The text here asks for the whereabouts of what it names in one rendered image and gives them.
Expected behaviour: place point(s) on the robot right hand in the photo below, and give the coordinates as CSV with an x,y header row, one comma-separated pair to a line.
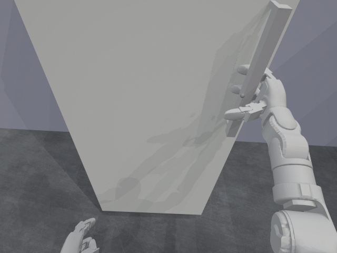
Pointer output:
x,y
272,94

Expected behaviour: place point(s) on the right robot forearm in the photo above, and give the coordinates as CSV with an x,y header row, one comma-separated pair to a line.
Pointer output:
x,y
294,182

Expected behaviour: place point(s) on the robot left hand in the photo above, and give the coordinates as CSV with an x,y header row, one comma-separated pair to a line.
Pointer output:
x,y
74,242

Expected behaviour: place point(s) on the right robot upper arm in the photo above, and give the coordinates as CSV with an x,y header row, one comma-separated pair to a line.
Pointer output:
x,y
302,232

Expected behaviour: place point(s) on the handle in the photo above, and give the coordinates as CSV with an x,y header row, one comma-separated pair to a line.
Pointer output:
x,y
274,27

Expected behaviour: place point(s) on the fridge door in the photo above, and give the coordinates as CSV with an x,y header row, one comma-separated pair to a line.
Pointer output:
x,y
143,86

